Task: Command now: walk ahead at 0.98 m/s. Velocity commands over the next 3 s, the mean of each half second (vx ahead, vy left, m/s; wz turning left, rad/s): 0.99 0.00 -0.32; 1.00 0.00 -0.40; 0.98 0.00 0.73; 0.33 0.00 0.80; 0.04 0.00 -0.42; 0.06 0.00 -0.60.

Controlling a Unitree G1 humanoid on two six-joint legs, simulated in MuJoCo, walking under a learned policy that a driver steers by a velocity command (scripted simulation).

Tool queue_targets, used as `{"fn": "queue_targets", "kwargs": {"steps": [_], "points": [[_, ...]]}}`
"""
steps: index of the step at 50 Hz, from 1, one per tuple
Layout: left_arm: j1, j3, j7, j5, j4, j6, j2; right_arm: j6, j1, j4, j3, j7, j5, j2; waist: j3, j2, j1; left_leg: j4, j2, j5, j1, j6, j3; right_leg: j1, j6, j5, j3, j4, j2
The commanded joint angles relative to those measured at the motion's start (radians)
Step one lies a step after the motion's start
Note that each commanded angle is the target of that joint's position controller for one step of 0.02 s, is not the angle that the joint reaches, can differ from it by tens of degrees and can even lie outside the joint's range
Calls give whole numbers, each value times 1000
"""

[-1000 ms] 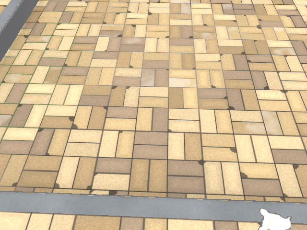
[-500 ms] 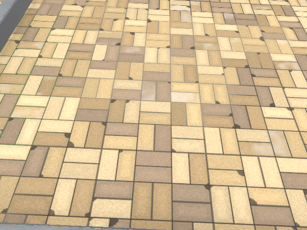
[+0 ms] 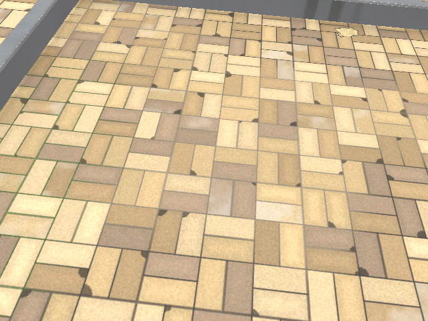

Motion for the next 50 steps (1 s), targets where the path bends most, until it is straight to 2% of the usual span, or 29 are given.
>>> {"fn": "queue_targets", "kwargs": {"steps": [1, 3, 4, 6, 11, 13, 14, 15, 16, 17, 18, 19, 20, 21, 23, 25, 29, 30, 32, 34, 35, 36, 37, 38, 39, 40, 41, 44, 50], "points": [[-224, -21, 20, -2, -111, -33, 52, 35, 42, -112, -2, 6, -20, -36, 143, 32, -160, -240, 144, 9, -140, -35, -34, -246, -216, -87, 460, -458, -324], [-83, 9, 58, 8, -62, -37, 136, 13, -6, -113, -4, 11, -60, -59, 78, 59, -111, -341, 135, 313, -89, -60, 45, -195, -207, -33, 367, -382, -265], [-45, -1, 82, 2, -61, -51, 97, -9, -125, -153, -9, 22, -52, -80, 122, 55, -78, -521, 151, 518, -206, -40, 15, -128, -163, -45, 310, -327, -225], [19, 1, 108, -12, -63, -52, 106, -27, -192, -157, 3, 51, -78, -43, 51, 28, -33, -791, 79, 899, 97, -38, 121, -215, -93, -63, 136, -291, -129], [132, -10, 99, -30, -44, 8, 36, -12, -248, -167, -11, 65, -31, -78, 96, -27, -8, -957, 46, 744, 169, -83, 145, 4, -52, -95, 175, -61, -165], [102, -14, 105, -27, -52, 41, 35, -31, -56, -104, -43, 60, -41, -130, 50, -20, -106, -1135, 87, 710, 219, -83, 129, 205, -41, 192, 210, 253, -141], [50, 4, 97, -29, -57, 53, 97, -35, 157, -41, -62, 53, -55, -160, -25, -59, -219, -1171, 116, 763, 453, -62, 120, 144, -21, 347, 193, 537, -134], [17, 5, 83, -21, -75, 41, 61, -29, 336, 11, -71, 51, -75, -181, -94, 23, -287, -1051, 196, 740, 766, -5, 35, -143, 13, 33, 194, 941, -42], [62, -34, 68, -7, -118, 11, -85, -19, 375, 38, -48, 52, -106, -180, -158, 247, -222, -628, 215, 990, 1003, -92, 45, -523, -18, -422, 293, 1219, -19], [247, -52, 70, -62, -131, -19, -83, 0, 370, 10, -72, 39, -100, -233, -303, 497, -144, -624, 316, 1022, 1084, -48, -145, -644, -16, -291, 350, 1233, -65], [211, -59, 81, -103, -184, -35, -65, 8, 399, 44, -120, 32, -91, -347, -376, 496, -158, -922, 490, 391, 1106, 108, -501, -799, 26, -167, 279, 1278, -70], [1, -28, 103, -107, -198, -27, 26, -2, 301, 30, -89, 18, -93, -199, -261, 142, -155, -1082, 526, -148, 919, 160, -566, -860, 19, 33, 247, 1099, -157], [-107, -19, 124, -72, -206, 0, 64, -23, 190, 24, -48, 18, -85, -87, -101, -17, -139, -1152, 495, -185, 677, 117, -536, -786, 13, 118, 223, 1077, -187], [-104, -21, 119, -51, -221, 35, 16, -27, 83, 46, -29, 10, -82, -63, 40, -8, -43, -1138, 476, 9, 404, 93, -439, -703, 44, 192, 235, 991, -219], [-98, -22, 95, -29, -238, 84, -21, -29, -24, 56, -12, 4, -79, -23, 142, 91, 29, -1176, 364, 164, 131, -12, -114, -533, 63, 191, 266, 777, -277], [-185, -19, 85, -20, -290, 87, -8, -33, -45, 56, -17, -13, -87, -59, 155, 121, 18, -1244, 292, 341, 112, -45, 65, -478, 62, 283, 210, 603, -258], [-337, -25, 43, -19, -330, 78, -16, -8, 131, 80, -35, -70, -74, -118, 125, -45, -73, -1240, 228, 635, 472, -103, 273, -556, -18, 406, 70, 309, -182], [-364, -33, 24, -25, -358, 67, -41, 0, 132, 73, -42, -75, -68, -161, 140, -19, -56, -1223, 244, 744, 488, -121, 310, -511, -43, 417, 31, 185, -178], [-393, -10, -8, -28, -371, 52, 15, 14, 158, 49, -51, -84, -72, -207, 86, 34, -44, -1126, 215, 1169, 544, -147, 382, -305, -64, 420, -117, 84, -57], [-214, 28, -12, -37, -336, 61, 89, 27, 150, 38, -67, -83, -72, -266, -22, 128, 93, -891, 262, 1483, 533, -106, 354, 5, -98, 319, -113, 88, 13], [44, 68, 2, -31, -258, 77, 168, 23, 82, 14, -66, -68, -71, -267, -123, 139, 221, -646, 248, 1500, 450, -82, 330, 310, -140, 330, -58, 28, 18], [252, 85, 24, -29, -166, 90, 196, 8, -22, -7, -58, -52, -59, -228, -127, 15, 324, -210, 113, 829, 217, -102, 333, 598, -188, 413, 63, -138, -50], [183, 64, 31, -2, -145, 85, 215, -29, 37, -61, -6, -29, -81, -27, -114, -310, 126, 165, -33, -213, -91, -85, 221, 713, -189, 478, 342, -66, -144], [121, 43, 31, 24, -190, 60, 184, -73, 170, -102, 2, -6, -11, -41, -328, -314, 37, 214, -38, -214, -279, -43, 4, 849, -371, 20, 793, -299, -331], [137, 42, 32, 19, -181, 40, 127, -86, 37, -110, -18, -8, 23, -125, -205, -128, 93, 146, -4, -118, -315, -32, -1, 717, -332, -150, 853, -469, -342], [50, 30, 26, 9, -183, 18, 108, -82, -38, -142, -24, -14, 25, -133, -39, 8, 39, 51, 33, -39, -336, -31, 13, 529, -300, -121, 780, -512, -330], [-60, 16, 23, 10, -193, 4, 81, -64, -26, -121, -18, -21, 7, -103, 5, 88, -23, -21, 88, 21, -264, -36, -2, 368, -263, -49, 683, -507, -311], [-138, -9, 26, 17, -181, -16, 23, 6, 62, -76, -23, -17, -7, -92, 48, 51, -109, -122, 175, 105, -149, -66, -3, 83, -182, 167, 399, -500, -243], [-17, -7, 78, 24, -128, -37, 65, 6, -223, -175, -4, 4, -31, -60, 109, 30, 8, -609, 101, 573, -170, -86, 118, 85, 1, 546, 17, -593, -128]]}}
Next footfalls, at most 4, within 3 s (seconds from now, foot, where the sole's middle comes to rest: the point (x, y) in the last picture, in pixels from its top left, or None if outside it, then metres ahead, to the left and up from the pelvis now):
0.30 left None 0.45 0.17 -0.91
0.72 right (252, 260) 0.83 -0.12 -0.91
1.18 left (260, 165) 1.32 -0.17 -0.91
1.58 right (297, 113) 1.71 -0.38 -0.91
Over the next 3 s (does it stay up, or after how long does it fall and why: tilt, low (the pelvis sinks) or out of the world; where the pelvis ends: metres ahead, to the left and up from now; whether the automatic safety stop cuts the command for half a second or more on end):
stays up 1.71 -0.26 -0.14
